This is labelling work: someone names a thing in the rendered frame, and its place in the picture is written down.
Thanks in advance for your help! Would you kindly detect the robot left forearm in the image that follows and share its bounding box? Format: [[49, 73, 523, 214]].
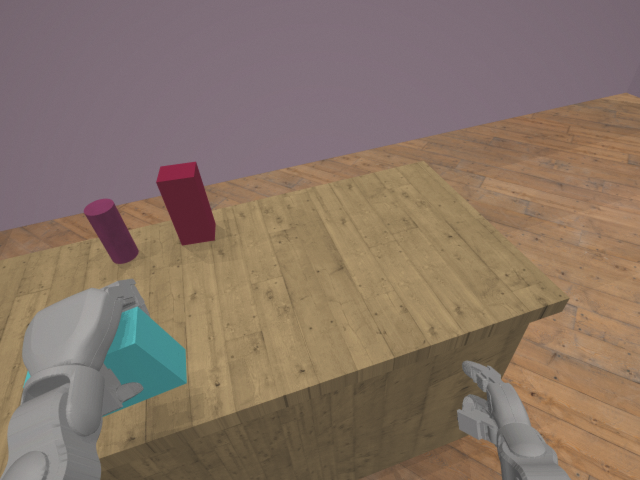
[[0, 364, 105, 480]]

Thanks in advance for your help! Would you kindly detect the left robot hand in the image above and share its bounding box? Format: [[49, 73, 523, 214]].
[[22, 279, 150, 416]]

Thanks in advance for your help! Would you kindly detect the right robot hand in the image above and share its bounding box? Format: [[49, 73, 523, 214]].
[[457, 361, 531, 447]]

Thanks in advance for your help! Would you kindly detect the robot right forearm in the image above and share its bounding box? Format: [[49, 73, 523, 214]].
[[497, 423, 571, 480]]

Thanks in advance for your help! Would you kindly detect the table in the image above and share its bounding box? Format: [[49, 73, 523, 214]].
[[0, 161, 570, 480]]

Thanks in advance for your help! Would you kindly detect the sponge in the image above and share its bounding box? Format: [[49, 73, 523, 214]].
[[23, 306, 187, 417]]

